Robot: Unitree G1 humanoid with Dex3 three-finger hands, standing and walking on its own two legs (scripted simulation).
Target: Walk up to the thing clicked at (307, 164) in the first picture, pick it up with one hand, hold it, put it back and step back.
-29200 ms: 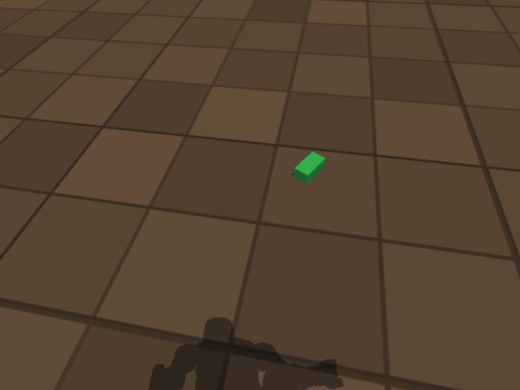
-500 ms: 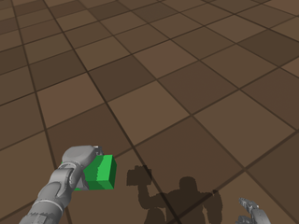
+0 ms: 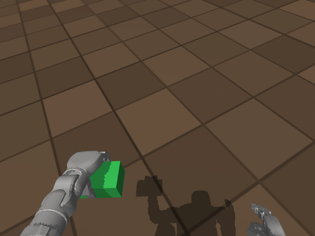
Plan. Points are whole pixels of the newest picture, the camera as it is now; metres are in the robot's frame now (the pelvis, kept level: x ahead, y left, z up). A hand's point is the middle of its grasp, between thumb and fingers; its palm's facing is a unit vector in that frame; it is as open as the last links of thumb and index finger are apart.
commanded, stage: hold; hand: left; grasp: from above
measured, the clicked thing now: (94, 179) +0.30 +0.22 -0.08
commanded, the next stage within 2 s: crouch in 0.52 s
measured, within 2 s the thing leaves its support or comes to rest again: neither
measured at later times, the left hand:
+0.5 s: hand (91, 172) +0.31 +0.22 -0.04, palm faces -0.47 -0.04 -0.88, open 11.0 cm
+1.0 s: hand (96, 181) +0.31 +0.23 -0.11, palm faces -0.49 +0.02 -0.87, open 11.0 cm
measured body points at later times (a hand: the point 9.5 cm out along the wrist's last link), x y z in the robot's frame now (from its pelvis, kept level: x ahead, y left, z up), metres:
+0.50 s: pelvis +0.02 +0.00 +0.00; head +0.04 -0.02 +0.45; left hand +0.33 +0.22 +0.01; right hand +0.16 -0.26 -0.11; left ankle +0.04 +0.11 -0.73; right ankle +0.01 -0.12 -0.73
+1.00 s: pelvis +0.00 +0.00 -0.02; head +0.06 +0.01 +0.42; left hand +0.33 +0.23 -0.06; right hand +0.14 -0.26 -0.14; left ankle +0.04 +0.11 -0.73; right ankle +0.01 -0.12 -0.73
